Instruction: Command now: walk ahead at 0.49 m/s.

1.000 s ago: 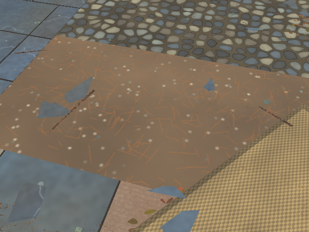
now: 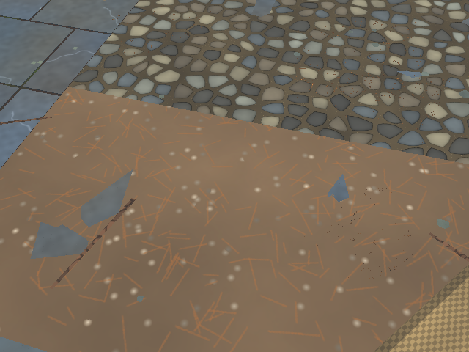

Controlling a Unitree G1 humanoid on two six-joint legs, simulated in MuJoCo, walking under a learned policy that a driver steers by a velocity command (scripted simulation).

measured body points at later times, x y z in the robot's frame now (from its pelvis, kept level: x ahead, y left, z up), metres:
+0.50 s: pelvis +0.29 +0.07 +0.00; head +0.32 +0.08 +0.45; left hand +0.33 +0.34 -0.15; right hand +0.42 -0.20 -0.11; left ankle +0.36 +0.15 -0.74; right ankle +0.18 -0.08 -0.65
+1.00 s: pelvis +0.56 -0.01 -0.02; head +0.60 -0.03 +0.43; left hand +0.80 +0.19 -0.12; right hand +0.53 -0.29 -0.15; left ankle +0.42 +0.17 -0.65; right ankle +0.62 -0.09 -0.74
